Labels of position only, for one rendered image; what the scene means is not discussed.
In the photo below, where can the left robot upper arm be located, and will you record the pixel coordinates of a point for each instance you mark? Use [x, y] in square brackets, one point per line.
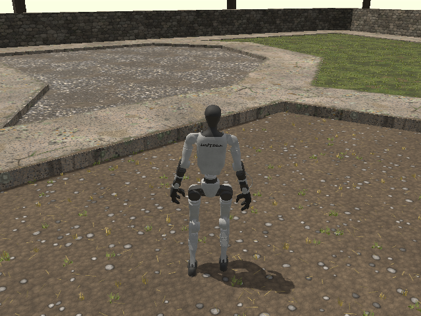
[187, 149]

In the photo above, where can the right robot upper arm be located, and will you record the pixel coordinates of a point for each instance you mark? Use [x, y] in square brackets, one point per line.
[235, 151]

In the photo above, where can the robot right shin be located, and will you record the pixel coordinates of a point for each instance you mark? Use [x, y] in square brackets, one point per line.
[224, 240]

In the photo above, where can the left robot hand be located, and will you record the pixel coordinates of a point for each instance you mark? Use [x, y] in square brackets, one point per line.
[174, 195]

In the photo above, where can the robot right foot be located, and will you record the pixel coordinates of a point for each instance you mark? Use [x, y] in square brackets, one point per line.
[223, 265]

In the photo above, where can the right robot hand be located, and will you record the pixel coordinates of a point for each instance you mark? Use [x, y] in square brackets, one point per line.
[246, 202]

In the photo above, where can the robot right forearm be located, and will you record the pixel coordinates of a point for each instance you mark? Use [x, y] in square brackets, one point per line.
[242, 180]

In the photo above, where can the robot left forearm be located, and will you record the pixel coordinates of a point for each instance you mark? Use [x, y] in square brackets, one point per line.
[179, 176]

